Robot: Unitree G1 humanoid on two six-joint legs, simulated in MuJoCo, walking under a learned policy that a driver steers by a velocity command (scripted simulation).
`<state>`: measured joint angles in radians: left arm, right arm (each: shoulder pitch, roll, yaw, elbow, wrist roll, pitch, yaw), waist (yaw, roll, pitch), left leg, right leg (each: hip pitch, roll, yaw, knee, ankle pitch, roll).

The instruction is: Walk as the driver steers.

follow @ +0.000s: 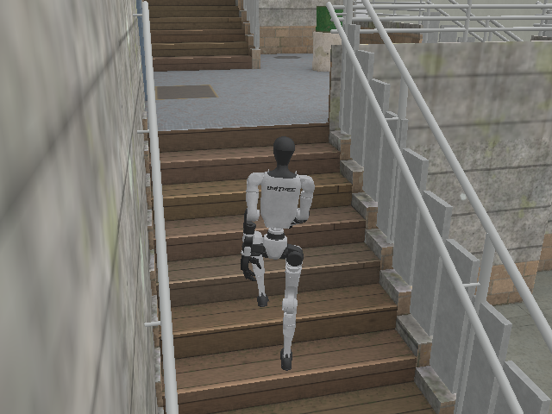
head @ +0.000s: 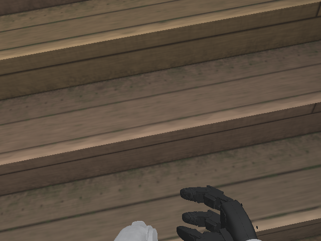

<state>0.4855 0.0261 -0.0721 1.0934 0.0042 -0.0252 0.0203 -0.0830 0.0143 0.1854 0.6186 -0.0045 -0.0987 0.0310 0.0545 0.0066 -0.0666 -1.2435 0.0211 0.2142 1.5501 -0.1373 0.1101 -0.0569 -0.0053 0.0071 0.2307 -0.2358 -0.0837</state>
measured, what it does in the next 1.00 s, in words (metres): climbs, turning left: left foot 0.17 m higher, then right foot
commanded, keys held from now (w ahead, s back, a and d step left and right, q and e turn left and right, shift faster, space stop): no key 0.30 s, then q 0.70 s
